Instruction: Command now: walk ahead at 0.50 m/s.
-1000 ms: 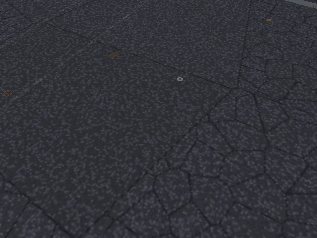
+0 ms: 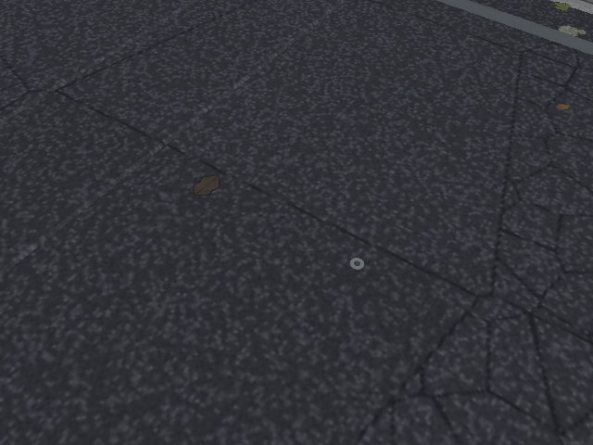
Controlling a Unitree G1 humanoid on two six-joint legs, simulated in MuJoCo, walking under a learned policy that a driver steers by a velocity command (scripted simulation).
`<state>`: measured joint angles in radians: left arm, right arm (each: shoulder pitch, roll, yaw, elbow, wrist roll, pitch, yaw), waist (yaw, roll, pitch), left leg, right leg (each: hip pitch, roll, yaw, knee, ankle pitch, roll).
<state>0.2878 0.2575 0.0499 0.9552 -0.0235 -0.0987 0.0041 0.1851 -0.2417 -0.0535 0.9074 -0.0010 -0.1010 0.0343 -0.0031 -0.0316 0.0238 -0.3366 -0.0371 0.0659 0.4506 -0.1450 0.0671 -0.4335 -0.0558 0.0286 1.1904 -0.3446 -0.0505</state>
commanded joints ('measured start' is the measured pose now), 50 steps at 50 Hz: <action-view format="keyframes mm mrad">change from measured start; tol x16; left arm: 1 50 53 23 -48 5 10 9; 14 -290 27 10 -151 19 9 -19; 21 56 115 30 -63 39 16 -14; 26 -229 98 20 -112 54 37 11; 50 -281 111 67 -118 23 93 58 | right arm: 1 26 -82 -13 -24 -6 -17 2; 21 343 -39 21 120 17 32 -37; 24 123 -123 -18 52 31 83 -67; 50 55 -164 -59 -135 8 81 -79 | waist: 1 22 110 -64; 16 -21 127 -25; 21 47 -174 -452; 26 -33 -90 -115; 39 -62 -78 -116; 42 -19 355 -4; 50 6 147 -97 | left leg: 1 155 260 -291 -288 106 170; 10 172 194 -86 -297 407 118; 18 321 176 -94 66 556 33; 19 175 111 -62 272 308 -9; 20 -102 -1 -55 582 -349 -73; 22 -209 31 -170 779 -551 -86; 39 102 69 28 154 -130 -21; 40 152 58 2 47 -90 16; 42 221 408 -571 -167 220 242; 50 240 246 -368 -137 240 139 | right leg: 1 -144 -95 41 -36 80 -1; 7 -284 -99 22 -331 340 42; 17 17 31 -33 -736 409 -18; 20 729 -346 313 -658 1232 -278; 26 128 -223 132 -945 319 -175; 38 163 -268 -43 -947 123 -137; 40 114 -212 -109 -812 51 -53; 42 -277 49 -193 -317 -295 119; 50 -251 53 38 -127 45 90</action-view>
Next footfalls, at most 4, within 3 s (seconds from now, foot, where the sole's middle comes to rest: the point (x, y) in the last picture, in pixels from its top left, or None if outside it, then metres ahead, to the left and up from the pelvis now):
0.36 right None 0.37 -0.14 -0.77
0.82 left None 0.25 0.09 -0.77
1.32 right None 0.35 -0.11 -0.77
1.68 left None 0.24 0.11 -0.77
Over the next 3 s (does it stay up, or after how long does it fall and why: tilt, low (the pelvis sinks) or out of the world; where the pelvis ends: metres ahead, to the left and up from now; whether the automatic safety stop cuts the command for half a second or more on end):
stays up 0.57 0.13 0.00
